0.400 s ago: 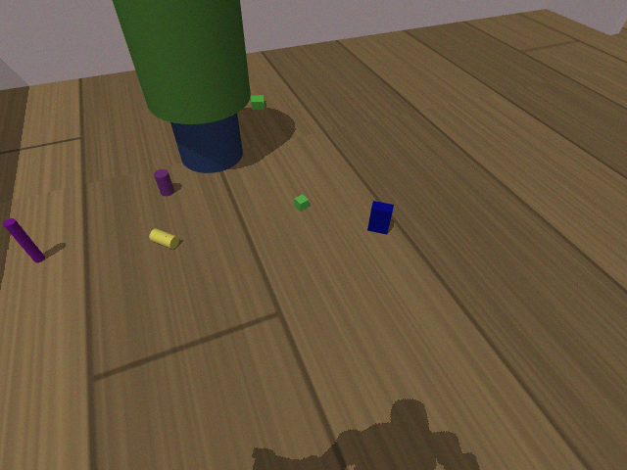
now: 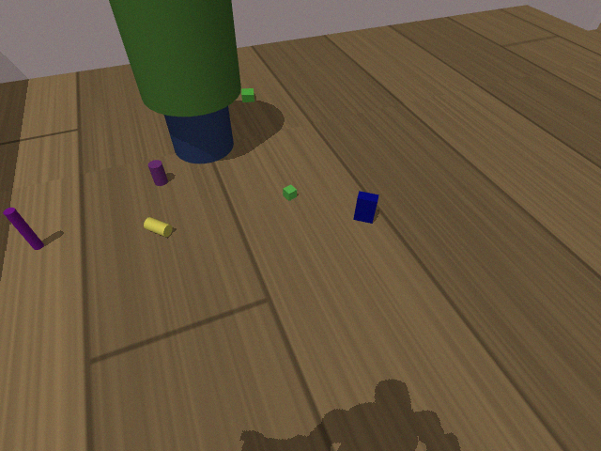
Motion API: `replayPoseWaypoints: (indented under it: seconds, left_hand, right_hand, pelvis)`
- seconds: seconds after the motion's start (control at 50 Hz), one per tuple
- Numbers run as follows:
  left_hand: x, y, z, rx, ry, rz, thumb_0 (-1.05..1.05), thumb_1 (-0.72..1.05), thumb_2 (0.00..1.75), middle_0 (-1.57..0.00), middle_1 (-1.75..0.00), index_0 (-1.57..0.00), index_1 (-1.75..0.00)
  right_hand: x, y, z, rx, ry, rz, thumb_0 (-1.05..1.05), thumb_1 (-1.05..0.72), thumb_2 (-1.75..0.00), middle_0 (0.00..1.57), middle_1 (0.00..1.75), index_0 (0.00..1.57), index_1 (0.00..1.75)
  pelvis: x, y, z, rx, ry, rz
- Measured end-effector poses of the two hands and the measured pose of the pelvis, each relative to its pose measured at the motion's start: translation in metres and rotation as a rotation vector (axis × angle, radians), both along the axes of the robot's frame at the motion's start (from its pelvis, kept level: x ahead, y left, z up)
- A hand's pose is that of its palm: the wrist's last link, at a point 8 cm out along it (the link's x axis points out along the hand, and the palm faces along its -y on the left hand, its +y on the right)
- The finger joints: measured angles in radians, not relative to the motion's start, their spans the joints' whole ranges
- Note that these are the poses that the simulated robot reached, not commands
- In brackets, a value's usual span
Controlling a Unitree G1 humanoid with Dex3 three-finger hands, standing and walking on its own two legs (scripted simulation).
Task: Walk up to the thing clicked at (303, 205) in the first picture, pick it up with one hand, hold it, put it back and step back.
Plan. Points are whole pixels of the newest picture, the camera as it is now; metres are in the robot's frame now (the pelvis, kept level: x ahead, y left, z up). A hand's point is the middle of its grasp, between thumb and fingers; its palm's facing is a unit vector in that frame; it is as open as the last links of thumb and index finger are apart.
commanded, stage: stand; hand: left
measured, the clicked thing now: (289, 192) +1.38 +0.07 -0.76
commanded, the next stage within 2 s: walk up in 0.72 s
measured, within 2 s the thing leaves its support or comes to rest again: neither
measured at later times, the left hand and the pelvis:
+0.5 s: hand out of the picture +0.08 +0.25 -0.16, palm faces -0.02 -0.94 -0.34, open 7.4 cm; pelvis +0.01 +0.00 +0.00, yaw +0 degrees
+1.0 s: hand out of the picture +0.14 +0.25 -0.14, palm faces -0.09 -0.91 -0.40, open 7.4 cm; pelvis +0.06 -0.05 -0.01, yaw -4 degrees
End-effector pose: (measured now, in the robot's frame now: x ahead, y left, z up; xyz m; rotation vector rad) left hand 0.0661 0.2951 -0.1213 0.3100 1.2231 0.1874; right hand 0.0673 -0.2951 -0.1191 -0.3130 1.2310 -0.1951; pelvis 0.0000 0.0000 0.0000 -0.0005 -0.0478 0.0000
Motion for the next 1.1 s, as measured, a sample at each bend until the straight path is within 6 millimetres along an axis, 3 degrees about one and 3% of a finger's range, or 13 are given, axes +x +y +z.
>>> replayPoseWaypoints:
  seconds: [0.76, 0.86, 0.98, 1.06, 1.1]
  left_hand:
    - [0.018, 0.0, 0.004, -0.007, -0.029, -0.001, 0.01, 0.91, 0.9, -0.2, -0.3, -0.2, -0.3]
    - [0.029, 0.008, 0.01, 0.019, -0.017, -0.034, 0.01, 0.91, 0.9, -0.2, -0.3, -0.2, -0.3]
    - [0.067, -0.003, 0.022, 0.063, -0.035, -0.083, 0.01, 0.91, 0.9, -0.2, -0.3, -0.2, -0.3]
    - [0.089, -0.02, 0.02, 0.11, -0.078, -0.082, 0.01, 0.91, 0.9, -0.2, -0.3, -0.2, -0.3]
    - [0.09, -0.03, 0.02, 0.117, -0.092, -0.056, 0.01, 0.91, 0.9, -0.2, -0.3, -0.2, -0.3]
  right_hand:
    - [0.018, -0.004, 0.003, 0.001, -0.028, 0.01, 0.01, -0.91, -0.9, 0.21, 0.3, 0.2, 0.3]
    - [0.012, -0.026, 0.008, -0.009, -0.075, -0.023, 0.0, -0.9, -0.9, 0.21, 0.3, 0.21, 0.3]
    - [-0.004, -0.075, 0.003, -0.038, -0.001, -0.077, 0.0, -0.9, -0.9, 0.21, 0.3, 0.21, 0.3]
    - [0.014, -0.112, -0.018, -0.055, 0.023, -0.09, 0.01, -0.9, -0.9, 0.21, 0.3, 0.21, 0.3]
    - [0.033, -0.119, -0.022, -0.049, 0.023, -0.083, 0.01, -0.91, -0.9, 0.2, 0.3, 0.2, 0.3]
  pelvis:
    - [0.014, -0.002, 0.0, 0.0, 0.007, -0.002]
    - [0.025, -0.01, -0.002, 0.009, 0.024, -0.033]
    - [0.049, -0.04, -0.007, 0.027, 0.007, -0.058]
    - [0.075, -0.065, -0.025, 0.002, -0.013, -0.064]
    - [0.088, -0.073, -0.026, -0.01, -0.021, -0.054]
